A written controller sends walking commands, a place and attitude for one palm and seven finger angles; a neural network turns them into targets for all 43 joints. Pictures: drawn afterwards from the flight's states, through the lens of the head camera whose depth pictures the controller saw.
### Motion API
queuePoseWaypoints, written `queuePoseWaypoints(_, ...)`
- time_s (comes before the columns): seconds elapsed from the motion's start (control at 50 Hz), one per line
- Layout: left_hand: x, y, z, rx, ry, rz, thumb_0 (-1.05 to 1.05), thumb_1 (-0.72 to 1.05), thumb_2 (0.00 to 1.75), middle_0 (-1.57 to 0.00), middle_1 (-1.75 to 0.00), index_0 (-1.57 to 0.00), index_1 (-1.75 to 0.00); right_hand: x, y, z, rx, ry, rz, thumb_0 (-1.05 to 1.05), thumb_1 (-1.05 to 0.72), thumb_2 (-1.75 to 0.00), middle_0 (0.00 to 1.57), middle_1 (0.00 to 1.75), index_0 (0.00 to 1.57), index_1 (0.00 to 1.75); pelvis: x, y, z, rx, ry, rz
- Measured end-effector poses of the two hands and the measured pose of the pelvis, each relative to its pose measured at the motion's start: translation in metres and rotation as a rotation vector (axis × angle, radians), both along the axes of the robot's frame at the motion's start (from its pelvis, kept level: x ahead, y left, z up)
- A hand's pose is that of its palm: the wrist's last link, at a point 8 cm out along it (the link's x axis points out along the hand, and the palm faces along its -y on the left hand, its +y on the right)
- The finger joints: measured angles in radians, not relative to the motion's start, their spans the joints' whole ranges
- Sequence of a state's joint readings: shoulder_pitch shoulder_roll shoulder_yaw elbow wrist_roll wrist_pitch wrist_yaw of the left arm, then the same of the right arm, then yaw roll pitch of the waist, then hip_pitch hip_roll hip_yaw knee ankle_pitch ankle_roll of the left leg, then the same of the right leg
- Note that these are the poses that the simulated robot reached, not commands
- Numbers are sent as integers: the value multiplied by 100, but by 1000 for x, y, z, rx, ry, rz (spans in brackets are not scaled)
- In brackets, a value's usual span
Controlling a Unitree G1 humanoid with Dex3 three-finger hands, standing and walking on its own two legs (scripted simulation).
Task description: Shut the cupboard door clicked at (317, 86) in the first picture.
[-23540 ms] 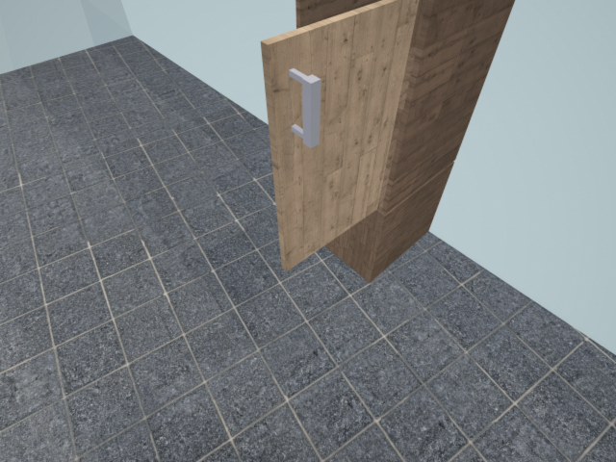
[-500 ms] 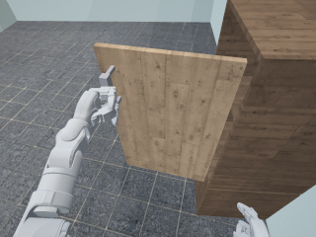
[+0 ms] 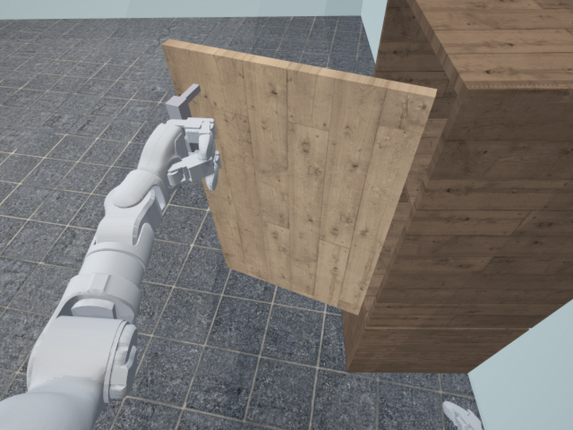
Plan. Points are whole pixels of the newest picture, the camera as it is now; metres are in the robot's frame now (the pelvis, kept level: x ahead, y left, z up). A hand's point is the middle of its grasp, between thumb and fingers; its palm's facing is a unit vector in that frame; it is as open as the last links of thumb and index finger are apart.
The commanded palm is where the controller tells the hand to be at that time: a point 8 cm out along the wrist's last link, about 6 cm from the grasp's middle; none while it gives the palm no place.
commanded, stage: push the door shut along its arc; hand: left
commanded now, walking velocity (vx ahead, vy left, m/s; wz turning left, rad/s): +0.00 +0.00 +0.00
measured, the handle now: (194, 129) +0.51 +0.14 +0.15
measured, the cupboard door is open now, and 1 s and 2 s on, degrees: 68 55 52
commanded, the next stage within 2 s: pull the fist back off the door in 0.80 s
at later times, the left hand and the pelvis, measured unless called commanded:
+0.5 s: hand (255, 136) +0.49 +0.05 +0.15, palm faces -0.45 -0.89 +0.00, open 3.1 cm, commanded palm +0.49 +0.11 +0.15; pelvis +0.01 +0.00 -0.01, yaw -2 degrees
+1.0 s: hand (271, 125) +0.51 +0.02 +0.16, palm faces -0.34 -0.94 +0.05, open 3.2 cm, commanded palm +0.51 +0.06 +0.15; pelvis +0.01 +0.00 -0.01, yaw +0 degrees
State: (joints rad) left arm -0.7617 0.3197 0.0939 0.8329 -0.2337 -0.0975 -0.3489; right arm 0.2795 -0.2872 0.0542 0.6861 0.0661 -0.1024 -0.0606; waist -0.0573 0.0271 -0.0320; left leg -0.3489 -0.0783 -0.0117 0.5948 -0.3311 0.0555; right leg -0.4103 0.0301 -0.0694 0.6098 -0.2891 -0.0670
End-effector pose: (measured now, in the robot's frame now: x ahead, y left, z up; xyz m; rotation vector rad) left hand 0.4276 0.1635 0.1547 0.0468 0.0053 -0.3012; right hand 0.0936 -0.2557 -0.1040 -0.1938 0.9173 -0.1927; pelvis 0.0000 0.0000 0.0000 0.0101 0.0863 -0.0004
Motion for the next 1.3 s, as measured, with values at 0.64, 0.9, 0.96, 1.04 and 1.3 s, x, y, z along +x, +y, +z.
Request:
queuePoseWaypoints(0.64, 74, -57, -1, -9, 12, -173, -1, 83, 90, -129, -150, -130, -150, -65, -14, -9, -33, 192, -138, 1, -91, -90, 21, 30, 20, 30, 17, -1, -7, 1, 109, -37)
queuePoseWaypoints(0.9, 78, -70, 3, 29, 40, -224, 0, 93, 98, -129, -150, -130, -150, -63, -18, -13, -62, 227, -101, 1, -91, -90, 21, 30, 20, 30, 15, -1, -9, -1, 131, -4)
queuePoseWaypoints(0.96, 79, -76, 3, -19, 49, -157, 2, 92, 99, -130, -150, -130, -150, -60, -16, -16, -48, 218, -94, 1, -91, -90, 21, 30, 20, 30, 14, 1, -10, -8, 137, 1)
queuePoseWaypoints(1.04, 78, -89, -3, -128, 73, 72, 2, 87, 97, -130, -150, -130, -150, -54, -4, -22, 16, 216, -63, 1, -91, -90, 20, 30, 20, 30, 13, 2, -9, -10, 146, -4)
queuePoseWaypoints(1.3, 62, -103, -14, -13, -8, 265, 1, 90, 92, -129, -150, -130, -150, -63, 17, -30, 153, 182, -107, 1, -91, -90, 21, 30, 20, 30, 12, -6, -9, 5, 118, -70)
